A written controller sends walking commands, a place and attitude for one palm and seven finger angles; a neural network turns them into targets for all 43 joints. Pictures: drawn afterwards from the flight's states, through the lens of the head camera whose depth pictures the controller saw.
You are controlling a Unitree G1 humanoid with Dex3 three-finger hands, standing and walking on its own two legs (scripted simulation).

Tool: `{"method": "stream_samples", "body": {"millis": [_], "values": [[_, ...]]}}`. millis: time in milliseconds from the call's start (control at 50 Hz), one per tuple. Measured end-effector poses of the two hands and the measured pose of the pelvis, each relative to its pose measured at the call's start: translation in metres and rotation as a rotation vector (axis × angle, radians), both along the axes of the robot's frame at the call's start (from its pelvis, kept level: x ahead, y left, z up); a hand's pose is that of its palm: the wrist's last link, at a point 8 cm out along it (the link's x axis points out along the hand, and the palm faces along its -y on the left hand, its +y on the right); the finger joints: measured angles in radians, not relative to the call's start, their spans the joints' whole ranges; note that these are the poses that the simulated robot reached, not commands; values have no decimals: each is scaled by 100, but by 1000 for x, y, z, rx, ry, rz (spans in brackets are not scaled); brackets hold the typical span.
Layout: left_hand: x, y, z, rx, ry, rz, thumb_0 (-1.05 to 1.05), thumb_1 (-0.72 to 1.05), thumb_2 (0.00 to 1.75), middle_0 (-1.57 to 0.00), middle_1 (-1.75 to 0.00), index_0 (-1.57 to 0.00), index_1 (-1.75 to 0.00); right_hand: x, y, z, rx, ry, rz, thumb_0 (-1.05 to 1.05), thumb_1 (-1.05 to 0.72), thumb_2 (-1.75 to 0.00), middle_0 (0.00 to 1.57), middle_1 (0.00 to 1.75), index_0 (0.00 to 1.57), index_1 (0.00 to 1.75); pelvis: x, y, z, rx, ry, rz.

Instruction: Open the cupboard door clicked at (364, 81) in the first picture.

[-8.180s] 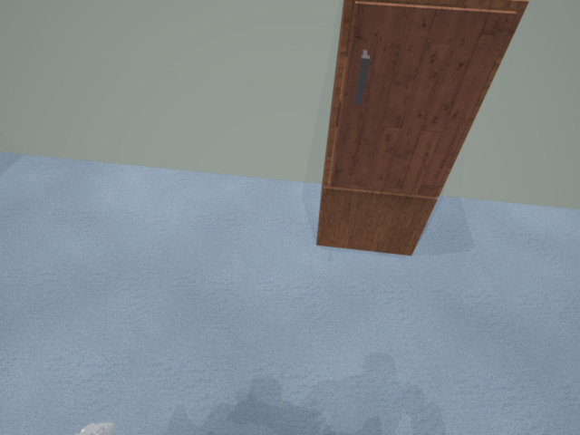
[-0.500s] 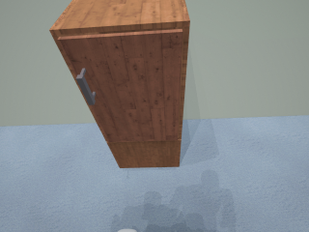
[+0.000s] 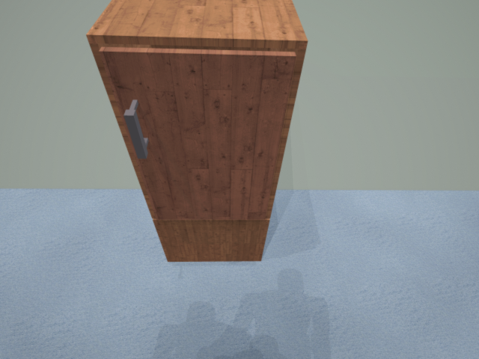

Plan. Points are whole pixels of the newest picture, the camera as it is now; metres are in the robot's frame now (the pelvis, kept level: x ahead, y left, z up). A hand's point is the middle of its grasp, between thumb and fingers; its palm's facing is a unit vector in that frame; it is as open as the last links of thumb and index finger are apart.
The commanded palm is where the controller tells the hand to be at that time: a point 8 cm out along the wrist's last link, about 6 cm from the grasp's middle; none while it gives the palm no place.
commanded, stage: look again from close up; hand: left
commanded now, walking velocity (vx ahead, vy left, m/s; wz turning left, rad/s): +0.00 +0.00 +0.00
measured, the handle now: (138, 130) +0.57 +0.26 +0.04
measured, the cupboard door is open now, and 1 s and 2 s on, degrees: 0 0 0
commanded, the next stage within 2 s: raise the hand with hooked fingers in 0.46 s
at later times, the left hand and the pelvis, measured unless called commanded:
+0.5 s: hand out of the picture +0.00 +0.16 -0.18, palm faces +0.03 -0.98 -0.19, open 7.3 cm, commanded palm none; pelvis +0.00 -0.01 -0.01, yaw +0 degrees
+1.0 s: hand (138, 354) +0.14 +0.17 -0.06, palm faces +0.04 -1.00 +0.05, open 8.6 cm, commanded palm +0.12 +0.24 -0.04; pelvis -0.06 -0.01 -0.09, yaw +1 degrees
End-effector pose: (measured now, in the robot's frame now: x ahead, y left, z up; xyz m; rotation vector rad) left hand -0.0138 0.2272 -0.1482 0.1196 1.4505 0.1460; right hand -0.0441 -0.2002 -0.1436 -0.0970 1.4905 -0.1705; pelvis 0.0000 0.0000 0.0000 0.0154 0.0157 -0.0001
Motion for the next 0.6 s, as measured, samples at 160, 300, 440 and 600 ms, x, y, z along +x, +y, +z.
{"method": "stream_samples", "body": {"millis": [160,300,440,600], "values": [[18,-20,-8,28,-44,-43,2,93,90,-20,-30,-20,-30,27,-15,-17,4,-57,0,0,-91,-90,20,30,20,30,5,-7,-12,-36,-21,-2],[21,-19,-5,28,-79,-24,2,94,90,-21,-30,-20,-30,53,-23,-16,-22,-136,35,2,-93,-90,20,30,20,30,11,-7,-10,-20,-43,-6],[13,-20,-2,25,-97,-13,1,92,90,-20,-30,-20,-30,53,-26,-13,-23,-161,45,1,-93,-90,20,30,20,30,5,-8,-7,-14,-56,-3],[-1,-21,3,27,-128,39,2,92,90,-21,-30,-20,-30,30,-23,-10,-12,-150,45,1,-92,-90,20,30,20,30,-10,-9,-6,-19,-61,-7]]}}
